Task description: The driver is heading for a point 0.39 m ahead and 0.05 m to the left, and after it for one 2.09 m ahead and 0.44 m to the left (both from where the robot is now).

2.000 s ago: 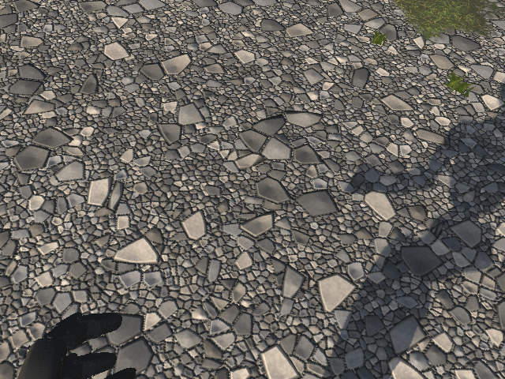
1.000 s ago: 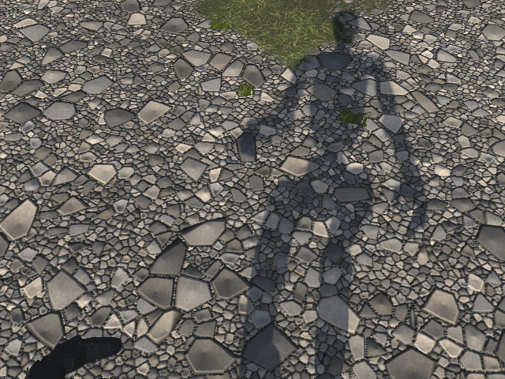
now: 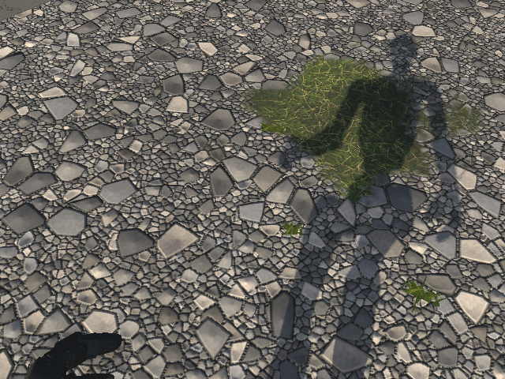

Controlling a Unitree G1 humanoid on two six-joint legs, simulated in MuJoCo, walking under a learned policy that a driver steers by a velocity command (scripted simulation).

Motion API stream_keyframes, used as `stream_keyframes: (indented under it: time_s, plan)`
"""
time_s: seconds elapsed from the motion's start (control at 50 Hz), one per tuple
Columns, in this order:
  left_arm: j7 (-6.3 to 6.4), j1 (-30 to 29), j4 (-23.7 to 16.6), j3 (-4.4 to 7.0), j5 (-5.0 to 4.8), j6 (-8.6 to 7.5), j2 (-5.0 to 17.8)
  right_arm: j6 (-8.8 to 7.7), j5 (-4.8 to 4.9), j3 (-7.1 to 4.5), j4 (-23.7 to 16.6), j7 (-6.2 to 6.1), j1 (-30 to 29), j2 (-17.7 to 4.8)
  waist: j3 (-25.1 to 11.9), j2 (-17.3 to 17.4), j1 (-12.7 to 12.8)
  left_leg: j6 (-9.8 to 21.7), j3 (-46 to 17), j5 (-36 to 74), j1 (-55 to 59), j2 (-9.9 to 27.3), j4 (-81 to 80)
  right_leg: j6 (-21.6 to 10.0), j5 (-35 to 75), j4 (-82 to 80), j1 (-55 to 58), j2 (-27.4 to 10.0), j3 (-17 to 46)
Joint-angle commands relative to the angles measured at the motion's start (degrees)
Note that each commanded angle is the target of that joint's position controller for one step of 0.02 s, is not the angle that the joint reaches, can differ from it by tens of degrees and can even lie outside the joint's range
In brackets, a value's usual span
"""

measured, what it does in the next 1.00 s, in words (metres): walks ahead, turning left: right foot, then left foot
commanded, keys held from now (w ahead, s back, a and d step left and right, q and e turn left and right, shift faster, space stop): w+q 0.68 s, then w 0.08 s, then w+e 0.24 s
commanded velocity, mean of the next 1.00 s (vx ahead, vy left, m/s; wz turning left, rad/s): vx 0.50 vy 0.00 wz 0.44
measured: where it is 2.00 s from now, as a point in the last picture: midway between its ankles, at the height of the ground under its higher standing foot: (149, 231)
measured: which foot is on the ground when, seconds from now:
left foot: down 0.00-0.06, up 0.08-0.56, down 0.58-1.00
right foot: up 0.00-0.02, down 0.04-0.56, up 0.58-1.00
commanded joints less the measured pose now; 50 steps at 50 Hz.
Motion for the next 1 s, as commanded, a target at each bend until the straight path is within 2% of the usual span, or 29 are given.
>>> stream_keyframes:
  time_s: [0.02,0.04,0.06,0.08,0.1,0.12,0.14,0.16,0.18,0.2,0.24,0.3,0.4,0.48,0.52,0.54,0.56,0.58,0.6,0.62,0.64,0.66,0.68,0.7,0.72,0.78,0.86,0.92,1.0]
  plan:
    - [0.18,1.82,-3.15,3.35,-0.44,-1.62,8.13,-0.03,-0.06,-2.34,-3.32,-0.36,-1.53,-8.15,-2.91,8.91,5.10,5.22,-12.85,18.35,-3.02,13.05,1.16,-2.89,-2.81,-3.79,12.76,0.88,-1.68]
    - [0.60,7.46,-2.25,4.20,0.18,-1.86,9.81,-0.16,-0.38,-1.60,-3.93,-0.14,-2.03,-6.06,-7.39,7.95,8.00,3.49,-10.55,19.59,-5.41,10.39,8.74,-5.28,-3.26,-4.02,22.90,-2.25,-0.07]
    - [1.15,16.33,-1.58,5.10,0.83,-1.78,13.01,-0.41,-1.45,-0.35,-5.13,0.00,-1.32,-2.60,-15.62,1.05,11.15,1.30,-5.11,8.82,-12.88,6.37,24.69,-8.96,-6.52,-2.97,37.78,-12.49,9.92]
    - [0.71,19.60,0.70,5.96,0.99,-0.79,16.05,-0.84,0.35,0.43,-6.68,0.03,6.41,-0.68,-20.58,-18.39,7.30,-1.69,1.36,-15.05,-32.28,0.42,40.72,-17.45,-20.28,-8.07,51.99,-23.41,35.67]
    - [0.45,17.86,-0.44,4.86,-0.20,-0.51,10.49,-0.75,0.77,-0.67,-4.90,-0.19,5.45,-6.65,-15.19,-11.02,8.56,-2.61,0.49,-12.71,-38.40,5.41,47.59,-16.13,-30.98,-10.44,48.35,-23.20,37.26]
    - [0.69,15.88,-0.73,4.10,-0.25,-0.20,7.71,-0.45,0.32,-1.50,-5.54,-0.13,-0.65,-9.13,-8.23,-5.82,9.98,-3.13,1.97,-7.21,-39.76,6.98,49.14,-13.81,-28.38,-11.15,41.72,-20.65,28.14]
    - [0.71,13.47,-0.82,3.67,0.29,0.05,7.01,-0.23,-0.22,-1.56,-6.05,-0.16,-3.39,-8.46,-4.55,-2.14,9.09,-3.67,3.54,-3.20,-38.11,8.74,48.38,-12.78,-20.52,-12.18,35.38,-18.26,21.27]
    - [0.75,12.05,-0.26,3.35,0.48,0.20,5.90,-0.26,-0.65,-1.72,-6.77,0.07,-5.25,-7.71,-1.74,-2.02,8.29,-3.95,3.79,-0.64,-37.47,10.18,46.22,-12.69,-14.64,-13.46,31.06,-16.26,16.42]
    - [0.88,11.42,0.13,3.12,0.84,0.10,5.43,-0.10,-0.27,-1.72,-7.06,0.48,-4.98,-6.65,-1.08,-3.92,7.08,-4.00,4.20,0.94,-35.16,11.59,45.08,-12.22,-11.33,-14.82,27.92,-14.83,12.35]
    - [0.88,11.13,0.58,3.12,0.73,-0.11,5.05,0.16,0.11,-1.58,-7.12,0.71,-4.70,-5.57,-0.80,-5.00,6.65,-4.13,5.04,1.68,-34.15,12.18,44.12,-12.37,-9.65,-16.18,26.34,-13.90,9.44]
    - [0.83,11.28,1.77,3.47,0.31,-0.53,5.80,0.63,0.04,-1.21,-7.85,0.93,-5.91,-3.83,-0.01,-4.55,6.35,-4.65,6.01,3.15,-35.01,12.96,41.94,-13.45,-6.00,-18.19,24.93,-14.04,5.18]
    - [0.93,11.69,3.41,4.15,0.41,-0.53,7.78,0.63,-0.31,-0.80,-9.07,1.21,-9.06,-2.94,0.58,-2.73,6.66,-5.46,6.24,8.89,-37.53,13.64,35.51,-14.27,0.66,-19.42,26.27,-14.67,-0.15]
    - [1.23,13.24,5.62,4.44,-0.07,0.35,9.79,-0.41,-0.26,0.01,-10.76,2.91,-17.02,-1.54,2.17,-1.42,9.48,-4.18,10.52,21.00,-33.95,12.43,20.06,-12.07,5.34,-19.22,28.30,-13.23,-9.65]
    - [1.29,15.65,7.50,5.04,-1.21,1.58,11.81,-0.38,-0.03,-0.19,-13.22,4.17,-21.44,-2.19,3.45,-1.81,9.83,-1.52,13.59,16.77,-32.60,10.79,13.72,-10.53,12.41,-16.37,34.23,-15.39,-12.90]
    - [1.68,15.36,7.55,5.60,-1.68,2.27,13.62,-0.02,-0.43,-1.21,-13.44,4.30,-19.06,-4.14,0.75,-3.68,7.24,0.91,16.71,10.79,-26.38,7.28,12.67,-9.31,31.06,-9.25,36.35,-15.53,-15.23]
    - [1.95,15.06,7.46,5.84,-1.87,2.70,14.42,0.26,-0.57,-2.25,-12.54,4.16,-14.29,-5.95,-2.30,-4.15,4.14,2.49,18.07,8.88,-19.72,4.94,11.88,-8.60,39.23,-1.66,36.10,-15.06,-16.43]
    - [2.22,14.39,7.15,5.56,-2.00,2.95,13.81,0.53,-0.39,-3.94,-10.15,3.58,-5.00,-8.63,-7.07,-2.77,-1.09,4.70,18.15,12.50,-6.31,2.80,8.35,-6.95,39.04,10.00,31.14,-13.34,-18.05]
    - [2.35,15.65,6.17,4.36,-0.46,2.64,10.95,1.23,-0.07,-5.69,-8.07,2.34,4.19,-12.93,-12.37,3.52,-4.59,7.97,7.01,13.03,11.63,9.14,7.67,-4.60,19.45,27.48,16.63,-10.94,-17.97]
    - [1.26,21.14,2.57,1.65,1.38,1.12,3.06,0.50,0.23,-6.03,-8.99,2.20,1.02,-18.87,-18.48,18.16,3.43,19.14,-26.84,2.12,28.72,23.75,1.56,-1.65,-33.52,46.81,-8.26,1.08,-11.69]
    - [0.47,14.24,2.24,2.56,-0.51,-0.78,8.67,-0.30,-0.05,-4.56,-10.26,2.48,3.05,-13.14,-23.00,10.69,-1.96,19.08,-34.49,-5.12,29.61,25.38,-5.55,-2.44,-33.27,51.42,-13.88,0.31,-0.61]
    - [0.14,9.08,0.41,3.10,-2.39,-1.71,10.62,-1.11,-0.63,-3.66,-9.44,2.62,1.05,-10.71,-13.89,8.28,-1.97,16.27,-26.31,-0.73,22.99,23.76,-6.81,-3.44,-27.40,49.63,-17.28,-1.92,-1.05]
    - [0.51,8.50,0.39,2.70,-1.70,-2.18,9.53,-1.49,-0.55,-3.28,-9.44,2.56,-2.28,-9.66,-9.11,3.33,0.74,14.60,-20.01,5.52,14.43,21.34,-6.87,-3.61,-22.58,44.64,-14.82,-4.22,-1.22]
    - [0.89,8.77,0.96,2.91,-0.21,-2.12,9.52,-1.52,-0.74,-2.79,-9.89,2.45,-5.78,-8.21,-6.02,2.24,3.12,13.44,-14.91,12.69,7.11,19.18,-7.29,-2.99,-20.21,39.92,-11.17,-5.64,-1.38]
    - [0.82,10.54,1.61,3.14,0.14,-1.48,9.75,-1.63,-1.56,-2.19,-10.53,2.20,-7.97,-6.82,-5.25,3.66,5.24,13.04,-11.55,18.08,2.24,18.02,-8.36,-2.53,-18.29,37.96,-7.21,-6.94,-1.14]
    - [0.75,11.64,2.12,3.14,0.28,-0.79,9.34,-1.77,-1.75,-1.96,-10.47,2.03,-8.93,-6.25,-4.93,4.16,6.13,13.12,-9.95,21.23,-0.63,17.48,-9.47,-1.77,-17.39,36.22,-5.14,-7.21,-1.64]
    - [0.76,10.82,2.57,2.33,0.70,0.64,6.43,-2.41,-1.51,-1.81,-8.11,1.30,-7.61,-6.77,-3.13,4.06,6.24,12.98,-3.04,28.57,-5.88,16.20,-11.62,0.67,-11.96,29.31,-4.27,-7.13,-3.77]
    - [0.08,3.71,1.64,1.28,-0.11,0.63,4.43,-2.65,-1.54,-1.61,-5.43,0.75,-5.36,-7.39,-0.50,4.99,2.85,9.11,4.48,25.10,-6.44,13.55,-12.94,0.26,5.02,13.97,-3.02,-6.36,-5.06]
    - [-0.75,-0.92,0.40,1.02,-1.07,0.37,4.31,-3.04,-1.48,-1.71,-3.02,0.95,-2.60,-8.44,1.59,4.96,0.50,8.33,5.12,19.42,-3.52,15.77,-14.36,-1.38,10.59,7.50,-2.53,-5.12,-5.43]
    - [-2.21,-4.08,-1.67,1.15,-1.31,0.27,4.91,-2.42,-1.35,-2.10,-0.15,0.89,-0.61,-8.86,3.55,4.19,-0.17,7.43,6.12,24.26,7.56,19.95,-11.54,-4.62,3.04,3.54,-8.70,-3.82,-4.65]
